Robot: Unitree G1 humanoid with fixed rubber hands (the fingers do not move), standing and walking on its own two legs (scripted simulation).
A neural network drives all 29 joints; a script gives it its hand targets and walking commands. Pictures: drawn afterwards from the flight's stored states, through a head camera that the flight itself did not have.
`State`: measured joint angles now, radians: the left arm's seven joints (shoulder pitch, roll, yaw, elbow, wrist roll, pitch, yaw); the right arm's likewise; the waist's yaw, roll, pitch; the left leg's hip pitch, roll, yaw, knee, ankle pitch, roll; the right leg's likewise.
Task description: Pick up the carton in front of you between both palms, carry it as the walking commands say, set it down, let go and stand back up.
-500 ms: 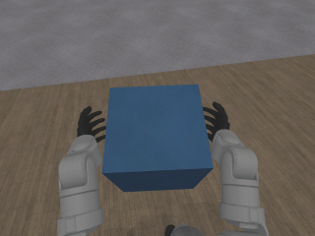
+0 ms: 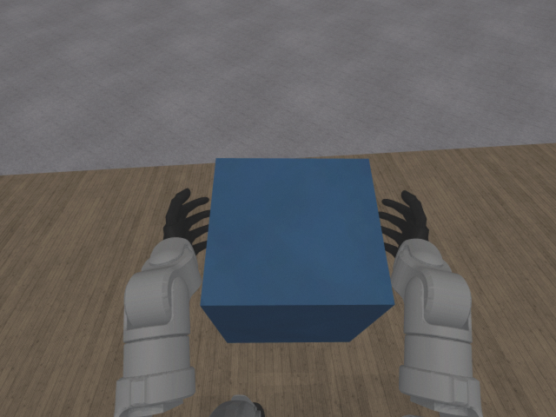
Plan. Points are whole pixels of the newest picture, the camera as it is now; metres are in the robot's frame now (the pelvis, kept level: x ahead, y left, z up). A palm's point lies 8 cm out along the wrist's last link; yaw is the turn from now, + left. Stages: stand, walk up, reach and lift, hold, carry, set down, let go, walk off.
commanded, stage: carry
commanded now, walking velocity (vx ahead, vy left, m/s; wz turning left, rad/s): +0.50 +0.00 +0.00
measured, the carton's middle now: (290, 260) +0.35 +0.02 +0.02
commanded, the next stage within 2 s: none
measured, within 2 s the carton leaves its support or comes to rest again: neither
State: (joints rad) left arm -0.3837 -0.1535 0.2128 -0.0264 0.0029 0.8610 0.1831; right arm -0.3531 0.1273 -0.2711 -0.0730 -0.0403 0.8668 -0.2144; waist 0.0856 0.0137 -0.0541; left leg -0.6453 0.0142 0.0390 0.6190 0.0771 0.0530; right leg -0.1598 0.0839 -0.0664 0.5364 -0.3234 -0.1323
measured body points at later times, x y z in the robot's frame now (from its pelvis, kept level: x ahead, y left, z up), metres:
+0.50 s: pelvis +0.30 +0.03 -0.04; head +0.33 +0.04 +0.40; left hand +0.65 +0.17 +0.03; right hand +0.63 -0.14 +0.04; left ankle +0.20 +0.07 -0.77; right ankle +0.42 -0.12 -0.73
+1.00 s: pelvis +0.60 -0.01 -0.09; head +0.64 -0.02 +0.36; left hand +0.93 +0.17 -0.02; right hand +0.95 -0.15 -0.03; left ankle +0.71 +0.16 -0.77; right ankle +0.54 -0.04 -0.82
